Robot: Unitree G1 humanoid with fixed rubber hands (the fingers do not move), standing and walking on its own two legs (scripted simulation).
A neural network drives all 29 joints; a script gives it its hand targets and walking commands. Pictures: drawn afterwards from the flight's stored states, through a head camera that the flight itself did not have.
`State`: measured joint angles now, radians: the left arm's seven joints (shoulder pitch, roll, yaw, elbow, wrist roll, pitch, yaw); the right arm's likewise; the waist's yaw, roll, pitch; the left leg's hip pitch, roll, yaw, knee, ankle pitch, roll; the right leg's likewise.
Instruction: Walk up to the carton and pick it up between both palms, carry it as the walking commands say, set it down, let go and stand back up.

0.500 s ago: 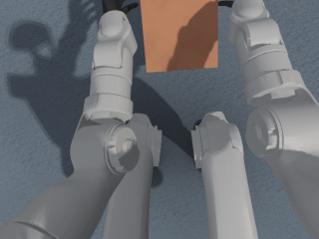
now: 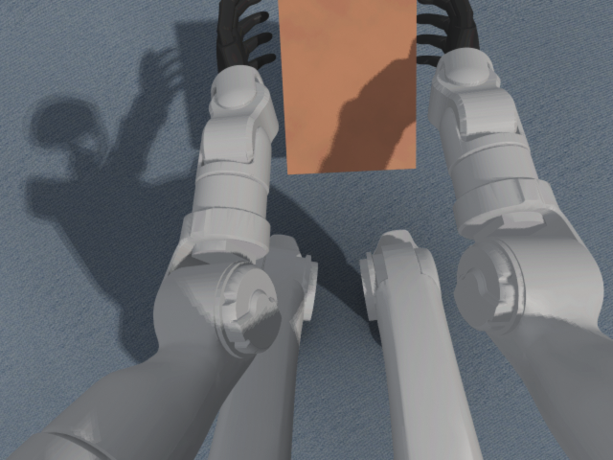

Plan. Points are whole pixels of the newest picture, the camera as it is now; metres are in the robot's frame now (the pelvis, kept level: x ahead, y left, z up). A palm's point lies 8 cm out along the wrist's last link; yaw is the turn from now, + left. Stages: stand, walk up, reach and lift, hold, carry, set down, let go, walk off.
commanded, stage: reach and lift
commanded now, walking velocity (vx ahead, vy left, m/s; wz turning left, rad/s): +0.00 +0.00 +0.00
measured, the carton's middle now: (341, 75) +0.53 -0.02 -0.20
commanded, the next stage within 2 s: none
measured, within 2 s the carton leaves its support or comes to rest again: neither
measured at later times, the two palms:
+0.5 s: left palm (215, 62) +0.49 +0.10 -0.02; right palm (473, 53) +0.49 -0.13 -0.04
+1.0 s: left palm (176, 52) +0.47 +0.10 +0.05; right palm (508, 39) +0.47 -0.13 +0.03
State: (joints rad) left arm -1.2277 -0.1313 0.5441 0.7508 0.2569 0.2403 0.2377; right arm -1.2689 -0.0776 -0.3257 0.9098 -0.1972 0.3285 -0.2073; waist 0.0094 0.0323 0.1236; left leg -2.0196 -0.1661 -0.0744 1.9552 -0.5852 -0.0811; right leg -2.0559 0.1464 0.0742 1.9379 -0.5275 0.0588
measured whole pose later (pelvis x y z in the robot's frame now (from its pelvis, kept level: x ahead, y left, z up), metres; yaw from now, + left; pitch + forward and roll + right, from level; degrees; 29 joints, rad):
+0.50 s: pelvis +0.01 +0.00 +0.05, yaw +0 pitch +36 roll +1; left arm -1.10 -0.18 0.54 0.71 0.27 0.23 0.26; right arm -1.11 0.01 -0.34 0.83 -0.22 0.33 -0.23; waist 0.02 0.03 0.02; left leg -1.86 -0.17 -0.10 1.80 -0.57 -0.08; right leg -1.90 0.16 0.09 1.79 -0.52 0.05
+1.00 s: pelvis +0.01 +0.00 +0.10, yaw +0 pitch +32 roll +1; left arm -1.00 -0.21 0.53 0.71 0.29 0.23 0.25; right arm -1.01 0.05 -0.37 0.82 -0.24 0.32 -0.23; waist 0.02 0.02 -0.01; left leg -1.65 -0.16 -0.12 1.62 -0.53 -0.07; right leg -1.68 0.15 0.11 1.60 -0.48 0.05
